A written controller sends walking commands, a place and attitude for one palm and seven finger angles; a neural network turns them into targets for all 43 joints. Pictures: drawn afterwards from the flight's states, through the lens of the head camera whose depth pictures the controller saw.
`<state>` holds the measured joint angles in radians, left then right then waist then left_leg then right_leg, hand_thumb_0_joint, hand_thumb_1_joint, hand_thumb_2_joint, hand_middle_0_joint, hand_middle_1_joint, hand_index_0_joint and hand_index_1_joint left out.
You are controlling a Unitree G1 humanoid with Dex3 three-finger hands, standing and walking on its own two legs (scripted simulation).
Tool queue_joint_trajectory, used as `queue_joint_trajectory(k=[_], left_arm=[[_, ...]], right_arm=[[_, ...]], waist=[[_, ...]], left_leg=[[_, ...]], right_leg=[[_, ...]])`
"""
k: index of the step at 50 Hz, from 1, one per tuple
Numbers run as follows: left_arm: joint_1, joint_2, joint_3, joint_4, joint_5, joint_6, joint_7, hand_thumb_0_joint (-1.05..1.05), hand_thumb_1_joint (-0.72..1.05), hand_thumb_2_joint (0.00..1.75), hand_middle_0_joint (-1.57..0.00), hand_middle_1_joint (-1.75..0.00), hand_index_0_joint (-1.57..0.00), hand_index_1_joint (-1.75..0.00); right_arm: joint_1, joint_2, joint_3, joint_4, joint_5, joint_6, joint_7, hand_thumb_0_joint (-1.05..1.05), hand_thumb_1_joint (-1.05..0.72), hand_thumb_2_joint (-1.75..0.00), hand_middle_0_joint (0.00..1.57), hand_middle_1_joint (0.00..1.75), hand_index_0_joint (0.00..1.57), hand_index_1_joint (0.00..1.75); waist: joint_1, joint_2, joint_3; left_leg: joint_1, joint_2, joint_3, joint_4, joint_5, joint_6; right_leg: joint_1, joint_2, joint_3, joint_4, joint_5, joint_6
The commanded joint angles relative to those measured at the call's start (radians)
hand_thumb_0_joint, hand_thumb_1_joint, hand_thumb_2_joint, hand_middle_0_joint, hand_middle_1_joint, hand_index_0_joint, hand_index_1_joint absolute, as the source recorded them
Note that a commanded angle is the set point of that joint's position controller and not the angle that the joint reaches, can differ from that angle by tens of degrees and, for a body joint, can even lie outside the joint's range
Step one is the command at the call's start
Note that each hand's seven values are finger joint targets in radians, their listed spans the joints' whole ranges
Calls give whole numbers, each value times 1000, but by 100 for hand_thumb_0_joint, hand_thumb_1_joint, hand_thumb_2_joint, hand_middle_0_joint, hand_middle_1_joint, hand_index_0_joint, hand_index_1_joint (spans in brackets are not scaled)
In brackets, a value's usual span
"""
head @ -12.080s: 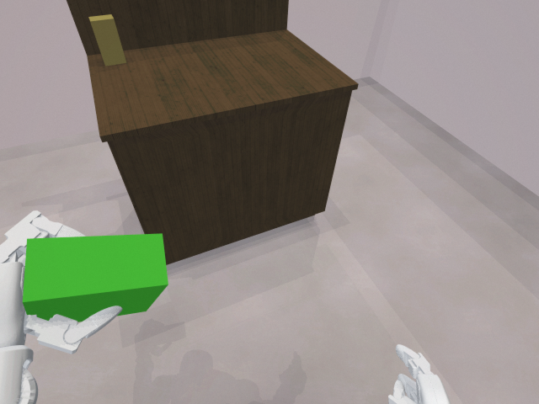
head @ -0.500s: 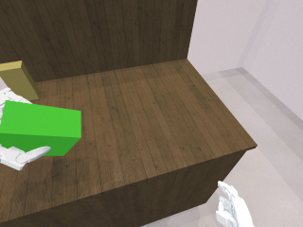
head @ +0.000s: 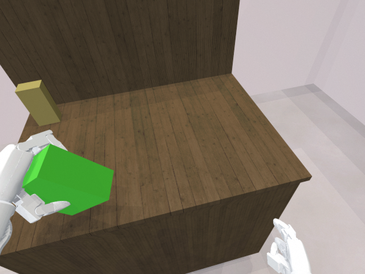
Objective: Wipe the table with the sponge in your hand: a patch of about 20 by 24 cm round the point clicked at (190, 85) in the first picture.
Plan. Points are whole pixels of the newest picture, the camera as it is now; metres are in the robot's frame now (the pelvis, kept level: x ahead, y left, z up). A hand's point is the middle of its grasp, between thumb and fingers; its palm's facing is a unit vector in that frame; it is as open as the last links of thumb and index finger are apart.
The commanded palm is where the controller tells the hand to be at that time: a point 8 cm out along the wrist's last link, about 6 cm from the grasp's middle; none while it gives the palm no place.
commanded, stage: turn the palm down, sponge in hand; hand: left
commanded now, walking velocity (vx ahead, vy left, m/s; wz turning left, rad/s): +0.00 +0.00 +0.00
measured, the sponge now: (73, 187) +0.23 +0.24 +0.12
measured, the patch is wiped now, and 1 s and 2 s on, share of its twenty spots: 0.00 0.00 0.00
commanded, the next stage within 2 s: move the sponge above the wiping area in 1.52 s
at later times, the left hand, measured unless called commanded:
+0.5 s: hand (36, 173) +0.22 +0.29 +0.17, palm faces +0.23 -0.33 -0.91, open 10.3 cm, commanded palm +0.19 +0.31 +0.22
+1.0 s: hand (30, 171) +0.23 +0.30 +0.17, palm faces +0.14 -0.12 -0.98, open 10.3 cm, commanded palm +0.19 +0.30 +0.23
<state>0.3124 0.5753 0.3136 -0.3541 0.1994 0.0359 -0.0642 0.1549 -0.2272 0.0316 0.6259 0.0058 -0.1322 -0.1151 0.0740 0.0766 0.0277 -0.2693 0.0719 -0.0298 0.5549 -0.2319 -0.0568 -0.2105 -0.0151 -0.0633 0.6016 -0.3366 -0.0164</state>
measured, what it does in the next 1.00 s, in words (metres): stands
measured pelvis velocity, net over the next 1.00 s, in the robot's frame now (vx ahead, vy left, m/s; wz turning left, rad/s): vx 0.00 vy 0.02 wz -0.01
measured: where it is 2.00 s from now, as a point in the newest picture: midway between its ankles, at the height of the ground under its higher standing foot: outside the picture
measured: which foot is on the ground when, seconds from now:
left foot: down 0.00-1.00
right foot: down 0.00-1.00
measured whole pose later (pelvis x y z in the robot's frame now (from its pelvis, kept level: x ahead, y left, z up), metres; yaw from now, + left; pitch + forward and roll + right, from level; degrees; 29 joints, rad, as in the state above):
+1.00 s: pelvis +0.00 +0.02 +0.01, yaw -1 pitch -5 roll +0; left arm 0.15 0.60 0.06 -0.35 0.75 0.36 -0.08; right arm 0.04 -0.27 0.05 0.66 0.04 -0.02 -0.10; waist 0.12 0.12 0.03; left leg -0.18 0.05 0.00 0.42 -0.16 -0.04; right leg -0.12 -0.04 -0.04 0.46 -0.25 0.01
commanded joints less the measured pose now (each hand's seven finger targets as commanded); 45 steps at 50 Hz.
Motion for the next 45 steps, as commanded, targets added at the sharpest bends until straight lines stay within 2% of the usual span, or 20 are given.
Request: queue_joint_trajectory(k=[1, 2, 6, 7, 11, 12, 18, 21, 22, 24, 26, 27, 29, 31, 32, 36, 37, 41, 42, 45], left_arm=[[-62, 325, 299, -232, 9, -59, 81, 0, 10, 130, -120, -160, -120, -160], [-42, 254, 234, -229, 15, -47, 88, 0, 10, 130, -120, -160, -120, -160], [-37, 284, 231, -210, 57, 9, 106, 0, 10, 130, -120, -160, -120, -160], [-51, 232, 169, -195, 71, 19, 103, 0, 10, 130, -120, -160, -120, -160], [-124, 292, 166, -274, 141, 28, 99, 0, 10, 130, -120, -160, -120, -160], [-130, 250, 119, -286, 157, 25, 100, 0, 10, 130, -120, -160, -120, -160], [-154, 284, 123, -282, 249, 57, 130, 0, 10, 130, -120, -160, -120, -160], [-182, 306, 130, -277, 293, 118, 140, 0, 10, 130, -120, -160, -120, -160], [-194, 249, 69, -265, 305, 139, 135, 0, 10, 130, -120, -160, -120, -160], [-190, 270, 69, -250, 328, 181, 123, 0, 10, 130, -120, -160, -120, -160], [-226, 281, 62, -266, 358, 224, 106, 0, 10, 130, -120, -160, -120, -160], [-235, 232, 3, -248, 364, 240, 90, 0, 10, 130, -120, -160, -120, -160], [-245, 243, -16, -231, 392, 263, 64, 0, 10, 130, -120, -160, -120, -160], [-298, 278, -2, -262, 423, 274, 49, 0, 10, 130, -120, -160, -120, -160], [-297, 234, -48, -258, 433, 272, 42, 0, 10, 130, -120, -160, -120, -160], [-324, 300, -3, -292, 489, 263, 38, 0, 10, 130, -120, -160, -120, -160], [-335, 265, -39, -281, 500, 258, 38, 0, 10, 130, -120, -160, -120, -160], [-354, 306, -1, -262, 536, 266, 52, 0, 10, 130, -120, -160, -120, -160], [-357, 265, -41, -223, 538, 273, 51, 0, 10, 130, -120, -160, -120, -160], [-386, 280, -61, -193, 574, 294, 43, 0, 10, 130, -120, -160, -120, -160]], right_arm=[[-128, -115, -62, -168, 5, -52, 0, 0, -90, -90, 20, 30, 20, 30], [-124, -108, -58, -179, 7, -46, 5, 0, -90, -90, 20, 30, 20, 30], [-118, -126, -66, -175, 19, -30, -2, 0, -90, -90, 20, 30, 20, 30], [-109, -122, -63, -182, 23, -28, -4, 0, -90, -90, 20, 30, 20, 30], [-150, -127, -61, -190, 24, -34, -18, 0, -90, -90, 20, 30, 20, 30], [-143, -120, -59, -198, 20, -36, -20, 0, -90, -90, 20, 30, 20, 30], [-151, -123, -56, -179, 18, -29, -20, 0, -90, -90, 20, 30, 20, 30], [-202, -121, -46, -174, 26, -10, -11, 0, -90, -90, 20, 30, 20, 30], [-205, -115, -38, -181, 25, -4, -7, 0, -90, -90, 20, 30, 20, 30], [-208, -123, -38, -176, 23, 13, -6, 0, -90, -90, 20, 30, 20, 30], [-269, -118, -24, -177, 31, 23, -1, 0, -90, -90, 20, 30, 20, 30], [-262, -115, -17, -184, 29, 29, 0, 0, -90, -90, 20, 30, 20, 30], [-262, -122, -17, -181, 29, 42, -5, 0, -90, -90, 20, 30, 20, 30], [-310, -116, -8, -183, 35, 39, -8, 0, -90, -90, 20, 30, 20, 30], [-298, -113, -6, -192, 33, 37, -7, 0, -90, -90, 20, 30, 20, 30], [-329, -115, -7, -180, 31, 38, -1, 0, -90, -90, 20, 30, 20, 30], [-321, -111, -3, -183, 25, 37, 2, 0, -90, -90, 20, 30, 20, 30], [-344, -113, -10, -160, 26, 42, 9, 0, -90, -90, 20, 30, 20, 30], [-333, -113, -8, -162, 23, 44, 11, 0, -90, -90, 20, 30, 20, 30], [-334, -123, -10, -148, 25, 58, 15, 0, -90, -90, 20, 30, 20, 30]], waist=[[54, -10, -165], [45, -2, -148], [37, -18, -116], [23, -32, -95], [26, -23, -135], [23, -7, -155], [31, -3, -161], [48, 55, -151], [44, 48, -148], [48, 14, -161], [54, 45, -148], [46, 39, -132], [44, -1, -142], [52, 37, -139], [46, 55, -144], [61, 63, -171], [60, 69, -182], [71, 71, -178], [67, 50, -171], [66, 55, -179]], left_leg=[[94, -76, 88, -29, 162, 64], [80, -76, 93, -25, 171, 65], [68, -72, 94, -29, 147, 66], [59, -69, 94, -33, 140, 67], [97, -76, 84, -34, 136, 72], [107, -77, 83, -35, 139, 74], [115, -68, 63, -65, 157, 66], [122, -66, 55, -97, 161, 56], [120, -64, 57, -105, 166, 57], [129, -58, 50, -122, 182, 59], [140, -59, 45, -137, 178, 55], [135, -58, 46, -147, 168, 58], [142, -58, 39, -161, 163, 63], [156, -63, 31, -174, 135, 62], [155, -62, 33, -175, 140, 64], [173, -66, 19, -186, 140, 65], [172, -66, 23, -188, 145, 67], [182, -70, 14, -189, 156, 65], [170, -70, 22, -188, 161, 67], [173, -74, 13, -196, 165, 65]], right_leg=[[-7, -1, 27, -154, 207, 25], [-14, -7, 22, -149, 225, 25], [-43, -8, 31, -154, 202, 31], [-50, -8, 22, -156, 198, 32], [-58, -5, 34, -153, 179, 29], [-55, -4, 21, -151, 180, 27], [-33, 3, 15, -154, 182, 15], [-7, 10, 22, -163, 167, 1], [0, 8, 10, -168, 175, 0], [19, 8, 10, -174, 190, 2], [26, 17, 22, -184, 177, -7], [25, 15, 7, -193, 175, -5], [34, 15, 8, -201, 171, -2], [33, 25, 27, -209, 143, -12], [41, 22, 13, -207, 151, -13], [65, 31, 40, -216, 144, -22], [69, 24, 18, -213, 152, -21], [71, 31, 52, -228, 149, -30], [73, 23, 30, -231, 154, -26], [67, 14, 46, -237, 146, -24]])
